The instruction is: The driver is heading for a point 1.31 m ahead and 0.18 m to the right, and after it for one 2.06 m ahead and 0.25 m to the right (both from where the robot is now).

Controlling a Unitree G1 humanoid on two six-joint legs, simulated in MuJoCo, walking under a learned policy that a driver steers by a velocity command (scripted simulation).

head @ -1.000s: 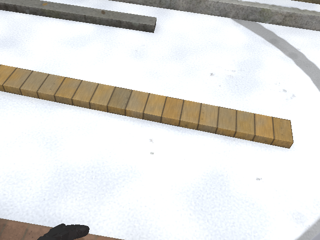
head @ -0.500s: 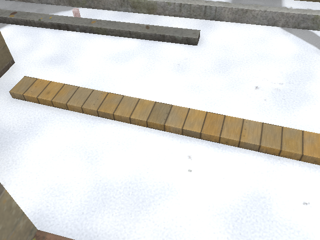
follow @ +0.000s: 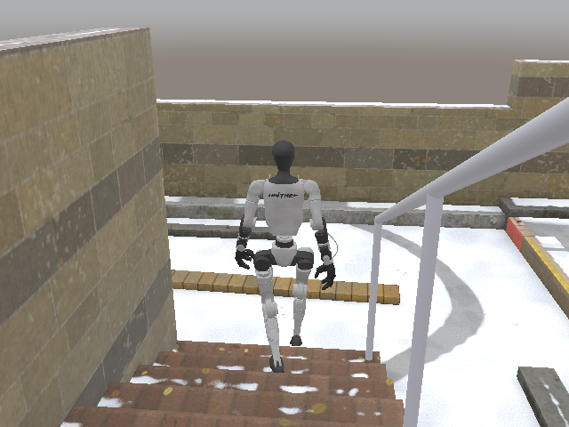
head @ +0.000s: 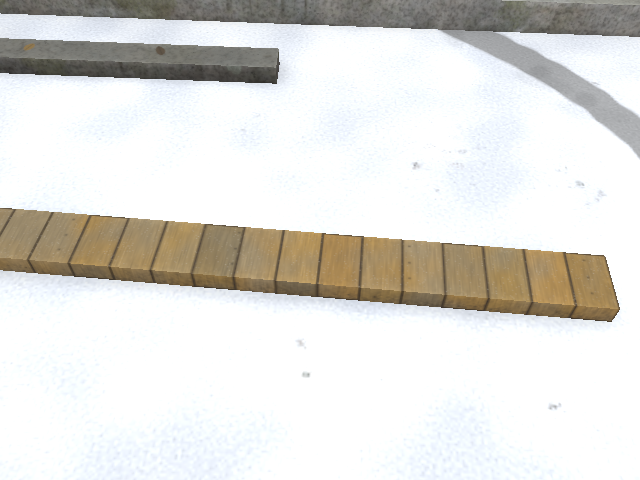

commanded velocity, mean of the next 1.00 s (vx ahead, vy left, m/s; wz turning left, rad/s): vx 0.24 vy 0.00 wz -0.34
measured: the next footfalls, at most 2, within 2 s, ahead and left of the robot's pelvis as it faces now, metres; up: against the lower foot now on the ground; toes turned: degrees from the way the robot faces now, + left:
right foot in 0.08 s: +0.15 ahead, -0.03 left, -0.15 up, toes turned -4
left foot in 0.54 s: +0.53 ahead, +0.08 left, -0.30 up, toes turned -18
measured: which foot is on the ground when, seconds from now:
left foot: down 0.00-0.08, up 0.10-0.52, down 0.54-1.00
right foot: up 0.00-0.06, down 0.08-0.54, up 0.56-0.94, down 0.96-1.00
